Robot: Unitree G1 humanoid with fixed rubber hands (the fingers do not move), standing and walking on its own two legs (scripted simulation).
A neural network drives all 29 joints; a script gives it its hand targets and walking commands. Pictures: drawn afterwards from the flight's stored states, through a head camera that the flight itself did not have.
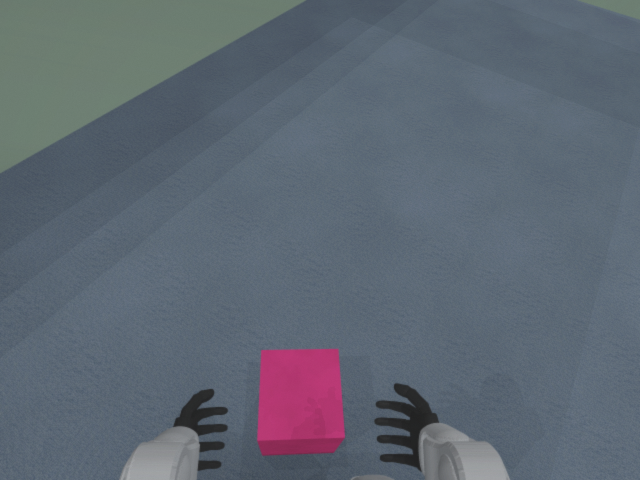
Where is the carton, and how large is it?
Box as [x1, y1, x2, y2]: [257, 349, 344, 455]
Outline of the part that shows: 337,349 261,350 257,441 262,455 333,452 343,439 344,431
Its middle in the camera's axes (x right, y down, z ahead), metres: -0.05 +0.44 +1.04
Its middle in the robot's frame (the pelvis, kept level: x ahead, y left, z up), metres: +0.36 -0.02 -0.64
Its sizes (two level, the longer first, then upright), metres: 0.210 0.200 0.250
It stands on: the floor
